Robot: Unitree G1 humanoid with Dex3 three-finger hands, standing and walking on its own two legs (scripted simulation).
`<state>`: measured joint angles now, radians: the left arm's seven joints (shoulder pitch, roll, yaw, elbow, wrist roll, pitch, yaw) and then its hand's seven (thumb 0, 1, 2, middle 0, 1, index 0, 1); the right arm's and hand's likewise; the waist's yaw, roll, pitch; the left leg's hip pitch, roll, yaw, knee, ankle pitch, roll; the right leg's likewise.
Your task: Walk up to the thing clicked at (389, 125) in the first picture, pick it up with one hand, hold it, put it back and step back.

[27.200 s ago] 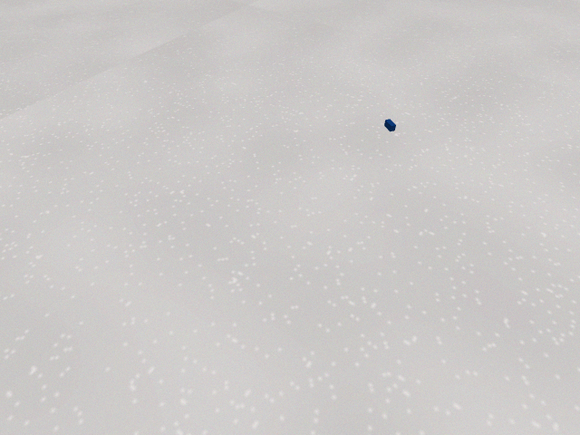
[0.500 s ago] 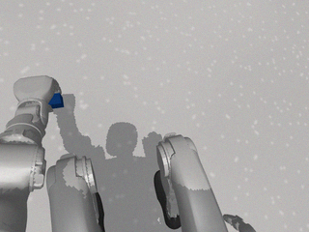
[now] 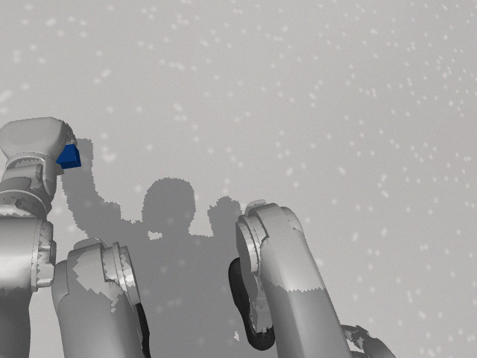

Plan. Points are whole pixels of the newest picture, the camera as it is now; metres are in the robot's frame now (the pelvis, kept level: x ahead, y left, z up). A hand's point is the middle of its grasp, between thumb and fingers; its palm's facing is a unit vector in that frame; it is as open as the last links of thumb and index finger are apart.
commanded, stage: lower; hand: left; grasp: from above
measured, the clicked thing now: (57, 158) +0.48 +0.23 -0.22
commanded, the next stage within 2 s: rest in 0.06 s
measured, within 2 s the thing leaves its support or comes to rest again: rests again in 0.96 s
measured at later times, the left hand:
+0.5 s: hand (60, 165) +0.47 +0.23 -0.23, palm faces -0.47 -0.09 -0.88, open 6.4 cm
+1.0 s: hand (65, 169) +0.47 +0.23 -0.26, palm faces -0.46 -0.10 -0.88, open 6.2 cm
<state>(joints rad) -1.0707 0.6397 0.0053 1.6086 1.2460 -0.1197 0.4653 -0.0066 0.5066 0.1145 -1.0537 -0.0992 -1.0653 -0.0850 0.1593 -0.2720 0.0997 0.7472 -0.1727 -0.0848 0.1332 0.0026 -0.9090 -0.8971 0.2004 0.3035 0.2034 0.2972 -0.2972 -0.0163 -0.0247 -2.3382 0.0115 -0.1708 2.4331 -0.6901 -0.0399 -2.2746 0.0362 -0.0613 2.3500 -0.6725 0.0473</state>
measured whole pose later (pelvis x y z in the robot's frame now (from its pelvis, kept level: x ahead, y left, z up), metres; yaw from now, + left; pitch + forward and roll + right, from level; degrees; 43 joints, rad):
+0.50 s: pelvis +0.01 +0.00 -0.01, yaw -3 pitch +33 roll -9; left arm -1.06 0.72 0.07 1.67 1.26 -0.14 0.57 -0.01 0.51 0.12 -1.04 -0.12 -1.05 -0.10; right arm 0.15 -0.28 0.16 0.74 -0.22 -0.15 0.21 0.00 -0.90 -0.89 0.20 0.30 0.20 0.30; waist -0.34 -0.04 0.05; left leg -2.36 0.02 -0.21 2.50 -0.73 -0.04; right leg -2.29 0.05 -0.09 2.39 -0.69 0.06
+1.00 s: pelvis +0.00 +0.01 -0.02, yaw -5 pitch +30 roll -12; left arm -1.08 0.81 0.08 1.75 1.27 -0.15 0.65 0.00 0.55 0.00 -1.08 -0.06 -1.10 -0.03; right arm 0.12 -0.32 0.21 0.73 -0.26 -0.22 0.28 0.00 -0.91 -0.90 0.20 0.30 0.20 0.30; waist -0.38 -0.09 0.12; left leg -2.35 0.02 -0.25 2.54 -0.73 -0.04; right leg -2.26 0.06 -0.12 2.39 -0.68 0.07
